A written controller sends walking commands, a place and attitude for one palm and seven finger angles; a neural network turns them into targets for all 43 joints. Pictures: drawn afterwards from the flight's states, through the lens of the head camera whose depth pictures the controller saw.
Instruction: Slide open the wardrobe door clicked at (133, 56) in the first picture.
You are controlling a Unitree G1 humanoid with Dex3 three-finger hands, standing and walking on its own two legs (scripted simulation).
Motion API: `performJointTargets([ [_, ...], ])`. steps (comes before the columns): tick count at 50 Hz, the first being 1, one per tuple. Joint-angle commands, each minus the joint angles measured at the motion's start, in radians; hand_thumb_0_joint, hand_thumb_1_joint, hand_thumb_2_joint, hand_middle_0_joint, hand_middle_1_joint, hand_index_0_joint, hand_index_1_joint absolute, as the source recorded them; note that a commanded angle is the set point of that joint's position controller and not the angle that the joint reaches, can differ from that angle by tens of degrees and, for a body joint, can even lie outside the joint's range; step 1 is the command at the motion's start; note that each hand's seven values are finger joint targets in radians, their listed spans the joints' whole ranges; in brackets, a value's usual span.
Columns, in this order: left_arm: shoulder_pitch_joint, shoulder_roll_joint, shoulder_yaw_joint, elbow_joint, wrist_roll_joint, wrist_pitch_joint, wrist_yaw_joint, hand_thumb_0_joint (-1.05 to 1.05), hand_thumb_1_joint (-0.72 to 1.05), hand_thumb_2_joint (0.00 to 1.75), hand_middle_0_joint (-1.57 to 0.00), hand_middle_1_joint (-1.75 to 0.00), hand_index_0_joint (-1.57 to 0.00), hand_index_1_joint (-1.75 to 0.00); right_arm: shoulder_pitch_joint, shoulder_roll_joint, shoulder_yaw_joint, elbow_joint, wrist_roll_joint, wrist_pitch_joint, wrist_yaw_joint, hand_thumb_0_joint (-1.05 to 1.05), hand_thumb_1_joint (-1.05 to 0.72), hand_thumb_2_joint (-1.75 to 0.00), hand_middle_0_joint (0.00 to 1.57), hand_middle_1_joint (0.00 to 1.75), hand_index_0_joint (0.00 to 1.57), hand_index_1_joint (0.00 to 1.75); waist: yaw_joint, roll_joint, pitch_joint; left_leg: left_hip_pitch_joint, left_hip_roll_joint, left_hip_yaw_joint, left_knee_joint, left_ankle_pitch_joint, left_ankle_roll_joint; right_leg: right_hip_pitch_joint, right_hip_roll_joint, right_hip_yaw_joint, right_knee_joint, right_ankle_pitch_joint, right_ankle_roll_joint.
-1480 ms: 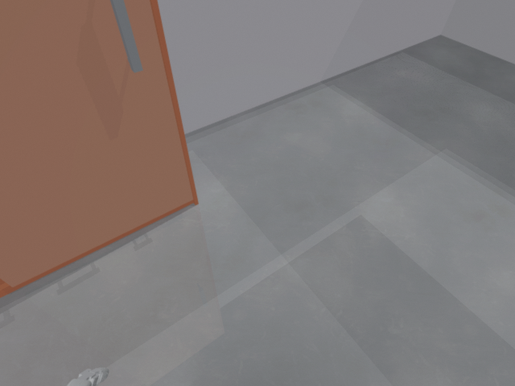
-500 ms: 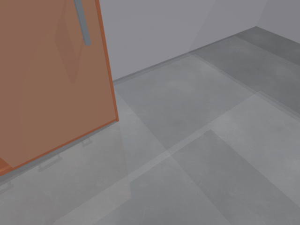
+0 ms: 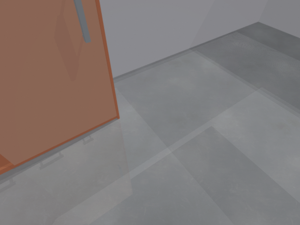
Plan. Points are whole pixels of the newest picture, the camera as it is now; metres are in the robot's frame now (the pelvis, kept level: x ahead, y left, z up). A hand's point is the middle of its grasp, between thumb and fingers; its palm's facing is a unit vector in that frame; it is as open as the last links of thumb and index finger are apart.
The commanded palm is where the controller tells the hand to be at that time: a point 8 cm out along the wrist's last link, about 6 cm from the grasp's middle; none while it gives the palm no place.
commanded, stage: walk to a spot facing it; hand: right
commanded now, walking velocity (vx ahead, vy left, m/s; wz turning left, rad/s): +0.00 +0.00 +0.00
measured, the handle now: (78, 11) +0.97 +0.40 +0.14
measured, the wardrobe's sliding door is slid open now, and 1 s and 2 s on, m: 0.00 0.00 0.00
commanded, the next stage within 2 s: turn to face it in 0.56 s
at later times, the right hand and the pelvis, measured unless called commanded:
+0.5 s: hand out of the picture +0.10 -0.20 -0.19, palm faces -0.03 +0.99 -0.13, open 7.4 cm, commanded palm none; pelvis +0.10 -0.03 -0.01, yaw +1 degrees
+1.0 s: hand (205, 180) +0.32 -0.19 -0.21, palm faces -0.10 +0.98 -0.15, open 7.3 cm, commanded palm none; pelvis +0.25 -0.02 -0.03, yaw +9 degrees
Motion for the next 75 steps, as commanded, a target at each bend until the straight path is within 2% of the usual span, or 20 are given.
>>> performJointTargets([
  [1, -0.049, 0.202, 0.04, -0.062, -0.004, -0.025, 0.01, 0.0, 0.9, 0.9, -0.2, -0.3, -0.2, -0.3, -0.042, -0.202, -0.045, -0.066, 0.006, -0.021, -0.015, 0.0, -0.9, -0.9, 0.2, 0.3, 0.2, 0.3, 0.0, 0.013, -0.078, 0.011, 0.128, -0.108, -0.054, 0.168, 0.029, 0.02, -0.105, 0.096, -0.045, 0.163, -0.034],
  [9, 0.057, 0.048, 0.016, -0.05, 0.016, 0.003, -0.004, 0.0, 0.9, 0.9, -0.2, -0.3, -0.2, -0.3, 0.127, -0.112, -0.044, -0.035, -0.005, 0.015, -0.003, 0.0, -0.9, -0.9, 0.2, 0.3, 0.2, 0.3, -0.028, 0.143, 0.063, -0.039, 0.178, -0.248, -0.161, -0.474, 0.076, -0.21, -0.012, -0.001, 0.131, -0.266, -0.016],
  [14, 0.173, 0.005, 0.028, -0.058, 0.008, -0.031, -0.004, 0.0, 0.9, 0.9, -0.2, -0.3, -0.2, -0.3, 0.135, -0.083, -0.068, -0.066, -0.001, -0.006, -0.004, 0.0, -0.9, -0.9, 0.2, 0.3, 0.2, 0.3, 0.027, 0.074, 0.052, -0.11, 0.198, -0.203, -0.056, -0.287, 0.128, -0.087, -0.042, -0.039, 0.101, -0.166, -0.03],
  [17, 0.429, 0.095, 0.067, 0.015, 0.02, -0.049, 0.014, 0.0, 0.9, 0.9, -0.2, -0.3, -0.2, -0.3, 0.01, 0.031, -0.05, -0.137, -0.007, -0.017, 0.003, 0.0, -0.9, -0.9, 0.2, 0.3, 0.2, 0.3, 0.123, -0.302, 0.115, -0.538, -0.019, 0.084, 0.523, -0.34, 0.017, 0.206, -0.352, 0.441, -0.173, -0.07, -0.201],
  [18, 0.461, 0.062, 0.058, 0.026, 0.016, -0.054, 0.024, 0.0, 0.9, 0.9, -0.2, -0.3, -0.2, -0.3, -0.031, 0.022, -0.054, -0.157, -0.009, -0.027, 0.001, 0.0, -0.9, -0.9, 0.2, 0.3, 0.2, 0.3, 0.117, -0.187, 0.151, -0.631, 0.043, 0.014, 0.647, -0.332, 0.022, 0.237, -0.398, 0.458, -0.156, 0.116, -0.255],
  [29, 0.398, -0.037, 0.055, 0.052, 0.01, -0.075, 0.039, 0.0, 0.9, 0.9, -0.2, -0.3, -0.2, -0.3, 0.009, 0.135, -0.062, -0.126, -0.002, -0.016, 0.026, 0.0, -0.9, -0.9, 0.2, 0.3, 0.2, 0.3, 0.008, -0.143, 0.109, -0.251, 0.043, 0.161, 0.309, -0.014, 0.04, 0.068, -0.234, -0.015, -0.091, 0.503, -0.147],
  [32, 0.392, -0.04, 0.058, 0.057, -0.001, -0.072, 0.036, 0.0, 0.9, 0.9, -0.2, -0.3, -0.2, -0.3, 0.264, 0.076, -0.086, -0.048, -0.012, -0.034, 0.012, 0.0, -0.9, -0.9, 0.2, 0.3, 0.2, 0.3, -0.106, -0.065, -0.02, 0.115, 0.002, 0.174, 0.186, 0.077, 0.071, -0.023, -0.179, -0.075, 0.248, 0.616, -0.092],
  [33, 0.403, -0.08, 0.053, 0.047, -0.011, -0.072, 0.025, 0.0, 0.9, 0.9, -0.2, -0.3, -0.2, -0.3, 0.391, -0.007, -0.107, -0.016, -0.018, -0.051, -0.002, 0.0, -0.9, -0.9, 0.2, 0.3, 0.2, 0.3, -0.153, 0.062, -0.11, 0.312, 0.192, -0.033, 0.138, 0.102, 0.135, -0.2, -0.123, -0.1, 0.533, 0.346, -0.055],
  [34, 0.441, -0.132, 0.049, 0.017, -0.02, -0.077, 0.028, 0.0, 0.9, 0.9, -0.2, -0.3, -0.2, -0.3, 0.461, -0.094, -0.124, -0.002, -0.007, -0.053, -0.014, 0.0, -0.9, -0.9, 0.2, 0.3, 0.2, 0.3, -0.13, 0.249, -0.226, 0.41, 0.474, -0.466, 0.017, 0.308, 0.271, -0.374, 0.006, -0.115, 0.892, -0.332, -0.018],
  [35, 0.37, -0.113, 0.054, 0.001, -0.018, -0.068, 0.031, 0.0, 0.9, 0.9, -0.2, -0.3, -0.2, -0.3, 0.406, -0.093, -0.123, -0.014, 0.009, -0.046, -0.018, 0.0, -0.9, -0.9, 0.2, 0.3, 0.2, 0.3, -0.13, 0.156, -0.205, 0.307, 0.472, -0.474, -0.04, 0.274, 0.316, -0.393, -0.038, -0.02, 0.983, -0.368, -0.028],
  [37, 0.246, -0.13, 0.054, -0.043, -0.002, -0.053, 0.025, 0.0, 0.9, 0.9, -0.2, -0.3, -0.2, -0.3, 0.224, -0.006, -0.101, -0.063, 0.003, -0.035, -0.03, 0.0, -0.9, -0.9, 0.2, 0.3, 0.2, 0.3, -0.068, 0.085, -0.001, 0.006, 0.399, -0.329, -0.073, 0.228, 0.275, -0.423, -0.122, 0.004, 0.965, -0.269, -0.02],
  [40, 0.314, -0.161, 0.05, -0.038, 0.009, -0.011, 0.026, 0.0, 0.9, 0.9, -0.2, -0.3, -0.2, -0.3, 0.083, 0.034, -0.09, -0.112, -0.013, -0.029, -0.035, 0.0, -0.9, -0.9, 0.2, 0.3, 0.2, 0.3, 0.038, 0.091, -0.023, -0.215, 0.307, -0.115, -0.072, 0.316, 0.203, -0.268, -0.131, -0.034, 0.725, -0.254, 0.018],
  [48, 0.289, -0.102, 0.06, -0.12, 0.003, -0.018, 0.031, 0.0, 0.9, 0.9, -0.2, -0.3, -0.2, -0.3, 0.027, 0.014, -0.112, -0.179, -0.006, 0.023, -0.012, 0.0, -0.9, -0.9, 0.2, 0.3, 0.2, 0.3, 0.076, 0.085, -0.041, -0.379, 0.155, -0.132, 0.057, -0.064, 0.103, 0.03, -0.061, -0.118, 0.184, -0.027, 0.053],
  [50, 0.3, 0.063, 0.092, -0.157, 0.022, -0.023, 0.037, 0.0, 0.9, 0.9, -0.2, -0.3, -0.2, -0.3, 0.054, 0.11, -0.101, -0.228, 0.004, 0.036, 0.001, 0.0, -0.9, -0.9, 0.2, 0.3, 0.2, 0.3, 0.083, -0.388, -0.006, -0.531, -0.047, 0.068, 0.496, -0.395, -0.014, 0.022, -0.449, 0.348, -0.148, -0.18, -0.105],
  [53, 0.12, 0.013, 0.077, -0.217, 0.018, -0.03, 0.039, 0.0, 0.9, 0.9, -0.2, -0.3, -0.2, -0.3, 0.069, 0.058, -0.125, -0.207, -0.019, 0.038, 0.014, 0.0, -0.9, -0.9, 0.2, 0.3, 0.2, 0.3, 0.005, -0.113, 0.03, -0.507, 0.042, 0.004, 0.838, -0.25, -0.032, -0.077, -0.414, 0.196, -0.127, -0.011, -0.136],
  [56, 0.093, -0.032, 0.067, -0.225, 0.01, -0.038, 0.04, 0.0, 0.9, 0.9, -0.2, -0.3, -0.2, -0.3, 0.118, 0.085, -0.121, -0.187, -0.013, 0.05, 0.018, 0.0, -0.9, -0.9, 0.2, 0.3, 0.2, 0.3, -0.014, -0.141, -0.024, -0.465, 0.064, 0.022, 0.881, -0.131, -0.062, -0.027, -0.321, -0.053, -0.059, 0.336, -0.096],
  [70, 0.149, 0.046, 0.12, -0.195, 0.016, -0.002, 0.014, 0.0, 0.9, 0.9, -0.2, -0.3, -0.2, -0.3, 0.053, 0.076, -0.107, -0.246, -0.014, 0.034, 0.015, 0.0, -0.9, -0.9, 0.2, 0.3, 0.2, 0.3, 0.016, -0.188, -0.079, -0.174, 0.032, 0.152, 0.218, -0.081, -0.015, 0.052, -0.368, -0.236, 0.163, 0.436, -0.07],
  [71, 0.156, 0.035, 0.116, -0.197, 0.01, 0.0, 0.008, 0.0, 0.9, 0.9, -0.2, -0.3, -0.2, -0.3, 0.117, 0.036, -0.112, -0.229, -0.016, 0.021, 0.01, 0.0, -0.9, -0.9, 0.2, 0.3, 0.2, 0.3, -0.024, -0.106, -0.118, -0.016, 0.046, 0.127, 0.085, 0.067, 0.001, -0.03, -0.335, -0.265, 0.309, 0.393, -0.026],
  [73, 0.1, -0.063, 0.08, -0.268, -0.002, 0.012, 0.007, 0.0, 0.9, 0.9, -0.2, -0.3, -0.2, -0.3, 0.256, -0.145, -0.142, -0.188, -0.004, 0.005, -0.016, 0.0, -0.9, -0.9, 0.2, 0.3, 0.2, 0.3, -0.088, 0.273, -0.182, 0.213, 0.436, -0.337, 0.035, 0.769, 0.203, -0.452, -0.119, -0.182, 0.741, -0.436, 0.067],
  [75, 0.062, -0.065, 0.077, -0.265, -0.002, 0.027, 0.024, 0.0, 0.9, 0.9, -0.2, -0.3, -0.2, -0.3, 0.189, -0.116, -0.139, -0.193, -0.004, 0.015, -0.029, 0.0, -0.9, -0.9, 0.2, 0.3, 0.2, 0.3, -0.063, 0.259, -0.148, 0.12, 0.377, -0.304, 0.021, 0.576, 0.226, -0.499, -0.124, -0.033, 0.848, -0.39, 0.06],
])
